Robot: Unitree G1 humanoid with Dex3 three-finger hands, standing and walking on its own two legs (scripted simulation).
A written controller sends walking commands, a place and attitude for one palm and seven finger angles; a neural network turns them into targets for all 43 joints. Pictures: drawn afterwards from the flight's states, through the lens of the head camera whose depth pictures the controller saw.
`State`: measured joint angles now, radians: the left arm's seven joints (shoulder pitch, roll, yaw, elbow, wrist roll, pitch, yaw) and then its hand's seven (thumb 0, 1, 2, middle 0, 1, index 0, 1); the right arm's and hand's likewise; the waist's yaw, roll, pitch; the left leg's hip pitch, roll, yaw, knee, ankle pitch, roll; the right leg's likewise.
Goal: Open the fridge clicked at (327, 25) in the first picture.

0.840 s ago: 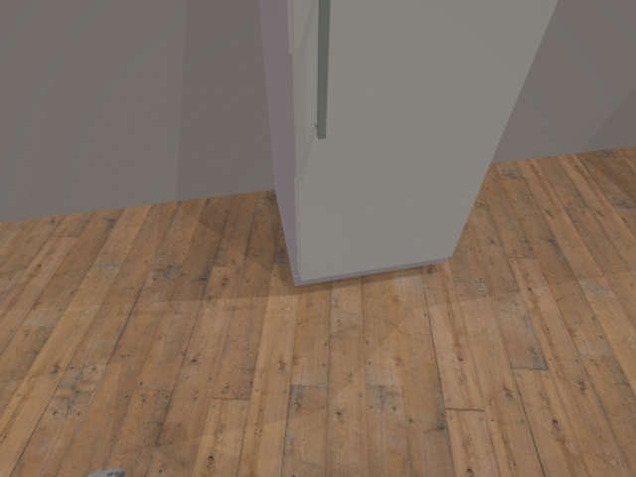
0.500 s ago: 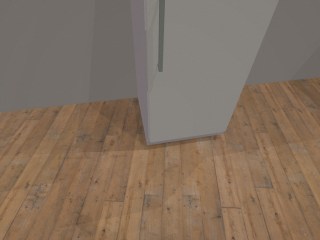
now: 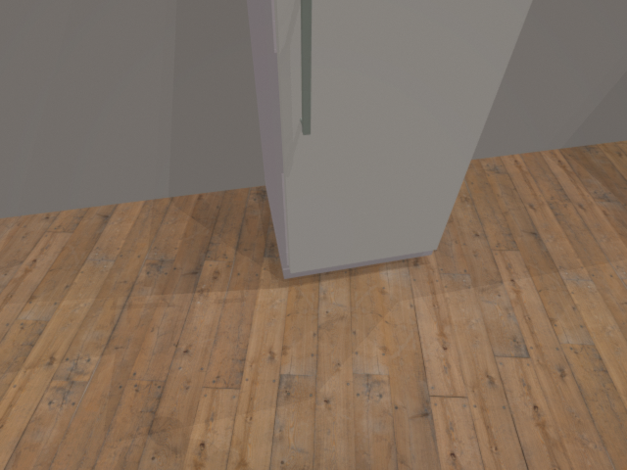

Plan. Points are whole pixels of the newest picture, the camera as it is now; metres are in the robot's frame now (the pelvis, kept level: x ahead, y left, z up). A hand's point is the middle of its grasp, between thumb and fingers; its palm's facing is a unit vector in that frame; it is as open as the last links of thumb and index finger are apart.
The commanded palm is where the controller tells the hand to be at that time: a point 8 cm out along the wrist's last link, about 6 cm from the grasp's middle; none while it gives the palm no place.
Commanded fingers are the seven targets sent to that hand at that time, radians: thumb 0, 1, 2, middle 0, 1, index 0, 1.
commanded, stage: look at it before walking up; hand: left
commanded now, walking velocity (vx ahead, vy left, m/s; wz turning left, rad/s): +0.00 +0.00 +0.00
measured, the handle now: (304, 67) +0.90 +0.07 +0.11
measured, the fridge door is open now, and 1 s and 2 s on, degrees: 0 0 0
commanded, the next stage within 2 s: walk to a spot facing it in 0.60 s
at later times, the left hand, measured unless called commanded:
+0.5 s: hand out of the picture +0.08 +0.25 -0.16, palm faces -0.03 -0.94 -0.33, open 7.3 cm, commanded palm none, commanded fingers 0.00 0.90 0.90 -0.20 -0.30 -0.20 -0.30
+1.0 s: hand out of the picture +0.08 +0.21 -0.18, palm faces -0.11 -0.95 -0.30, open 7.3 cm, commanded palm none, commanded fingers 0.00 0.90 0.90 -0.20 -0.30 -0.20 -0.30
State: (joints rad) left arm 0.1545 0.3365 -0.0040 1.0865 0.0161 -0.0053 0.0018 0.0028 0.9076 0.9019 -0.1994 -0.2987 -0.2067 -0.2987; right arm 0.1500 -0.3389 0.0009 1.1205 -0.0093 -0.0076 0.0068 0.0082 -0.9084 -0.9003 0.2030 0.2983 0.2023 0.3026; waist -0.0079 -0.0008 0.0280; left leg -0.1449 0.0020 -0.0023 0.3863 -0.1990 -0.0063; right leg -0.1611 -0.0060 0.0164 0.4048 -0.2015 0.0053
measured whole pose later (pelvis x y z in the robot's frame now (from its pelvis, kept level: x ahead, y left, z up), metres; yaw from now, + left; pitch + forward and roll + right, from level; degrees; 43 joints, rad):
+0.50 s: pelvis +0.01 +0.00 +0.00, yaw +0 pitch -2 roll +0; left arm 0.14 0.34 0.00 1.08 0.02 -0.01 0.00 0.00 0.91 0.90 -0.20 -0.30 -0.21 -0.30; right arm 0.12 -0.34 0.00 1.11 -0.01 -0.01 0.01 0.01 -0.91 -0.90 0.20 0.30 0.20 0.30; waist 0.00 -0.01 0.03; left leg -0.13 0.00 0.00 0.37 -0.20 -0.01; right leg -0.15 0.00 0.02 0.39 -0.20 0.00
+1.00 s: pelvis +0.00 -0.01 -0.01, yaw -7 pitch -1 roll +2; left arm 0.21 0.28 0.03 0.98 0.02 0.06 0.00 0.00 0.91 0.90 -0.20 -0.30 -0.20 -0.30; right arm 0.13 -0.25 -0.02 0.99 -0.01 0.02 -0.01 0.01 -0.91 -0.90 0.20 0.30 0.20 0.30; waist 0.02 -0.03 0.07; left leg -0.21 0.04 0.12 0.54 -0.30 -0.02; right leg -0.32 0.03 0.09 0.65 -0.29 0.00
